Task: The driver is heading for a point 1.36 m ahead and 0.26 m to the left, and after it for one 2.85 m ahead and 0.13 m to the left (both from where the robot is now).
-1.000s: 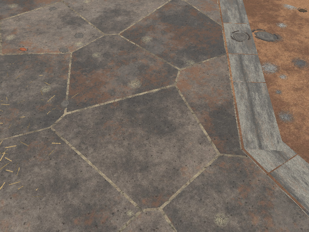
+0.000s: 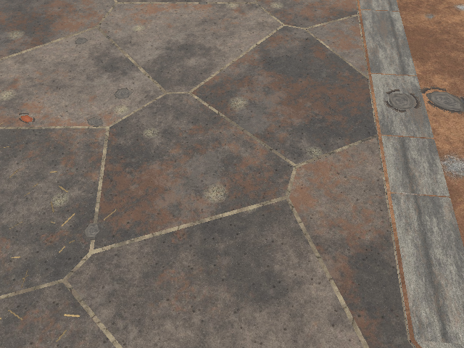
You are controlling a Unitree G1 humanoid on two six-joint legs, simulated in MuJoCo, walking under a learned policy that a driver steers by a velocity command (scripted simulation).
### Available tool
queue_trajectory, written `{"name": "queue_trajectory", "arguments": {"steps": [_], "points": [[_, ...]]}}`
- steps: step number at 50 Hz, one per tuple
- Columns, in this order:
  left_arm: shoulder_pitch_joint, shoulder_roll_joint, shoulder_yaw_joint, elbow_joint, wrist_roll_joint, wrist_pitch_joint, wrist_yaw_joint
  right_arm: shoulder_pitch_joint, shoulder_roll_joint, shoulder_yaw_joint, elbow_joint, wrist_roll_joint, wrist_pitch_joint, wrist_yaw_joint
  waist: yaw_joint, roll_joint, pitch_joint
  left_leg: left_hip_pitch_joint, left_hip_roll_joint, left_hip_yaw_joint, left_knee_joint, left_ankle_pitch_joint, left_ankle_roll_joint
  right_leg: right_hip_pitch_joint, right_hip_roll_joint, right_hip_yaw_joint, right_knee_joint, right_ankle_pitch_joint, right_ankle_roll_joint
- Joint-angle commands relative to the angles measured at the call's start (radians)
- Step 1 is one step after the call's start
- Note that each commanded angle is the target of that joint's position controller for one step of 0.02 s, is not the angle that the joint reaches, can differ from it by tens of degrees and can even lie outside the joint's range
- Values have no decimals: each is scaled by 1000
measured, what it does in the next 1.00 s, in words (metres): walks ahead: left foot, then right foot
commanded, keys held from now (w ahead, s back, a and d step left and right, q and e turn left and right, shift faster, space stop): w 0.64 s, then w+q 0.36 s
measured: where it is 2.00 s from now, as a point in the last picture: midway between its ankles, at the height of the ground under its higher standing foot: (200, 200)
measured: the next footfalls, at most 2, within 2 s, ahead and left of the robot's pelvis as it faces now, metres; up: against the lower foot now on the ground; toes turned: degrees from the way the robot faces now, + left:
left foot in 0.24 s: +0.32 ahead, +0.11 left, +0.00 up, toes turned +4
right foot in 0.80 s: +0.63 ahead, -0.07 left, +0.00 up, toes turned -1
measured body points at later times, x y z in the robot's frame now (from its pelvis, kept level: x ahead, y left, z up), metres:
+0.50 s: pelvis +0.29 +0.06 +0.00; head +0.31 +0.06 +0.45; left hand +0.37 +0.30 -0.14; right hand +0.26 -0.19 -0.14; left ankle +0.28 +0.11 -0.74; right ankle +0.33 -0.10 -0.67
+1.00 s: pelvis +0.56 +0.00 +0.00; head +0.58 -0.01 +0.45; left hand +0.59 +0.27 -0.13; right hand +0.63 -0.25 -0.15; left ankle +0.52 +0.14 -0.66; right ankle +0.59 -0.06 -0.74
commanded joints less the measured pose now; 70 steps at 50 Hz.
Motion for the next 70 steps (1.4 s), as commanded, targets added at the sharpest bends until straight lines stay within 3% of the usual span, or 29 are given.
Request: {"name": "queue_trajectory", "arguments": {"steps": [1,8,11,12,13,14,15,16,18,22,29,34,37,39,40,41,42,43,44,46,51,56,61,64,66,67,68,69,70], "points": [[38,95,6,-41,-3,-15,2,-79,-24,2,-67,9,-2,7,-3,-73,77,1,-23,58,-162,115,-17,-78,-250,148,-131,371,-76],[115,121,7,-12,13,-9,21,-209,-44,2,-125,14,-18,1,20,-99,67,34,-87,91,-382,68,39,163,-314,130,-28,635,-75],[69,149,15,-16,16,-4,25,36,-88,-25,-52,10,-34,-19,-94,-107,-60,330,-170,115,-468,-14,97,176,-302,96,267,935,-43],[53,144,12,-26,7,-2,23,203,-122,-42,1,-4,-44,-28,-162,-87,-145,566,-122,68,-506,27,126,48,-269,72,470,787,-27],[81,77,-5,-64,-18,-3,15,355,-221,-68,23,-31,-47,-39,-185,50,-282,854,147,-255,-517,-62,201,-227,-184,21,811,364,3],[166,63,4,-56,-37,-1,6,341,-244,-80,27,-9,-31,-24,-130,196,-373,981,319,-689,-654,-68,321,-485,-15,72,1107,-304,24],[77,124,20,-69,-11,6,11,223,-198,-69,10,17,-25,-16,-91,44,-228,854,267,-580,-684,-145,285,-573,-95,157,1139,-227,9],[-9,111,19,-96,-3,1,6,139,-133,-50,-4,22,-30,-12,-74,0,-102,703,232,-448,-722,-124,256,-584,-131,156,1093,-149,10],[-45,79,21,-105,16,13,-1,109,-55,-26,16,18,-46,-17,-15,-13,-1,517,142,-277,-778,19,185,-509,-187,152,969,-85,19],[-55,46,20,-112,29,51,-21,200,-77,-23,63,23,-72,-25,19,15,9,472,86,-146,-812,183,164,-498,-201,112,878,-31,52],[-362,51,10,-219,13,56,-30,324,-83,-11,88,23,-69,-27,-47,32,60,559,42,-53,-837,329,132,-611,-202,41,548,182,91],[-494,59,6,-270,11,46,-26,410,-90,-8,118,14,-63,-38,-86,43,75,706,82,-70,-785,435,148,-610,-164,21,389,175,63],[-456,83,14,-277,7,28,-21,369,-118,-16,111,6,-57,-47,-42,46,55,755,104,-91,-685,613,145,-521,-131,30,318,72,33],[-236,116,34,-210,10,10,-6,321,-136,-21,101,11,-54,-44,55,34,-55,704,61,-70,-454,749,114,-227,-75,11,225,68,3],[-68,166,52,-168,30,-2,6,305,-119,-16,84,23,-56,-40,118,-1,-161,541,14,-48,-239,555,97,41,-168,98,208,88,-28],[50,272,78,-168,61,-5,16,365,-29,4,44,60,-55,-33,113,-167,-320,243,-110,21,106,58,56,331,-469,475,166,-30,-99],[5,278,83,-175,37,14,4,417,-64,-14,52,59,-45,-39,72,-231,-371,87,-185,-28,302,-377,59,342,-573,749,52,-49,-162],[-107,202,66,-199,19,23,0,342,-106,-28,44,37,-33,-42,30,-111,-217,35,-109,-68,344,-299,65,198,-531,621,30,-139,-132],[-181,131,47,-209,11,17,-3,272,-82,-25,30,29,-32,-35,18,-57,-90,32,-73,-67,305,-226,62,45,-485,481,-19,-129,-103],[-203,80,32,-193,11,3,5,248,-51,-29,20,8,-13,-21,-28,-88,-1,86,-26,-61,225,-166,52,-110,-403,291,-74,-19,-39],[-109,100,37,-157,2,-30,13,165,-26,-32,-28,1,27,6,-51,-92,14,4,-6,-28,182,-35,28,-108,-371,91,-107,190,-25],[-53,103,33,-141,6,-29,15,-27,-24,-20,-105,5,26,25,-24,-94,52,-36,-19,30,-73,134,14,-71,-337,-50,-100,322,-12],[27,143,40,-117,8,-16,29,-167,-32,-10,-169,-2,24,38,13,-95,69,2,-51,116,-277,102,54,74,-381,-120,-58,473,-8],[22,176,48,-115,12,3,38,-132,-57,-21,-172,-6,25,32,-18,-125,27,102,-124,165,-318,-39,106,156,-395,-167,91,839,1],[10,207,58,-122,14,24,37,9,-91,-41,-135,-7,20,22,-76,-136,-60,259,-194,179,-359,-130,151,167,-397,-179,341,977,2],[-2,214,59,-133,9,32,31,143,-119,-57,-93,-14,10,12,-137,-100,-134,449,-218,155,-452,-94,180,82,-384,-193,561,854,24],[-8,181,51,-167,7,33,26,259,-211,-88,-70,-26,5,-2,-182,-1,-227,690,-39,-94,-495,-186,235,-151,-348,-189,862,464,57],[-20,105,42,-252,-7,23,5,206,-308,-109,-99,-5,15,-6,-105,229,-279,939,217,-670,-627,-166,391,-602,-101,-90,1228,-335,124],[-152,174,50,-283,4,10,0,227,-294,-104,-102,12,29,-11,-143,24,-235,897,216,-652,-690,-90,372,-714,-139,99,1237,-267,114]]}}
Keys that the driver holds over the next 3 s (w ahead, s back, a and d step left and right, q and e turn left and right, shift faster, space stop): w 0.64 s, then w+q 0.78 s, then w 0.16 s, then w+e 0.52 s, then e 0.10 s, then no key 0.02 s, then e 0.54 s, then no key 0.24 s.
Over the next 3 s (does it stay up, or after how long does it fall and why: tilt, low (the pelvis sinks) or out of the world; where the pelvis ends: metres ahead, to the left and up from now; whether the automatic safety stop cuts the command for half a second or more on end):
stays up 1.29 0.25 0.00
